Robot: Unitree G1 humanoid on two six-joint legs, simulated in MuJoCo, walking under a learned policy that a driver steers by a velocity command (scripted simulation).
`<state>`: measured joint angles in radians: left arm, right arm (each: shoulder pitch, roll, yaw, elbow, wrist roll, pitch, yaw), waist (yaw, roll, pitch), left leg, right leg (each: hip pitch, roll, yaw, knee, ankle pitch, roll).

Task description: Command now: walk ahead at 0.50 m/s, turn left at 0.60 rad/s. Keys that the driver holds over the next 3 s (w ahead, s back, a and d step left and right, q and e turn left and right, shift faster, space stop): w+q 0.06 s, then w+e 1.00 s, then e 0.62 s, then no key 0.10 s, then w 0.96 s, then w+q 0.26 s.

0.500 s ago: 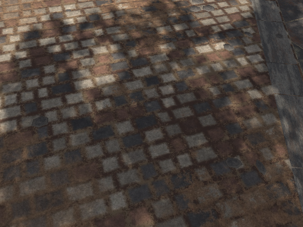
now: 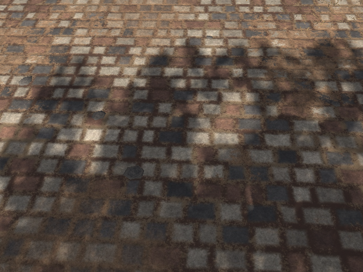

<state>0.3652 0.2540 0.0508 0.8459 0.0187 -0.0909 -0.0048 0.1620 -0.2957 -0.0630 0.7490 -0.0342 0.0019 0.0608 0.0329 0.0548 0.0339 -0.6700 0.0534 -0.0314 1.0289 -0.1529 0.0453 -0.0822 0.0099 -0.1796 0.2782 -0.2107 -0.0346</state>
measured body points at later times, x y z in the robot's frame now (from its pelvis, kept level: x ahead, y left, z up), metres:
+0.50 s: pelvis +0.26 +0.06 +0.00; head +0.27 +0.07 +0.45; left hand +0.34 +0.32 -0.14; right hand +0.28 -0.21 -0.12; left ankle +0.22 +0.13 -0.75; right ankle +0.32 -0.09 -0.66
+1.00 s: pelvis +0.51 -0.02 +0.00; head +0.54 -0.04 +0.44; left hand +0.65 +0.23 -0.13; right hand +0.57 -0.31 -0.12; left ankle +0.61 +0.14 -0.67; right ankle +0.50 -0.06 -0.75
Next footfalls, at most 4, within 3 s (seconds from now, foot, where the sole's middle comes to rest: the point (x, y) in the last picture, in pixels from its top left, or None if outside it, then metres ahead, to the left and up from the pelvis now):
0.22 left None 0.26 0.14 -0.78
0.76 right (222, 257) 0.54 -0.07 -0.78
1.28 left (209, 181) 0.86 -0.03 -0.78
1.72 right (243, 225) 0.66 -0.16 -0.78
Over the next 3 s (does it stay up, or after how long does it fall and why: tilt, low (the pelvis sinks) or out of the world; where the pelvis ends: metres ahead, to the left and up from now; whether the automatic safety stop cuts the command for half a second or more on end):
stays up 1.00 -0.43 0.00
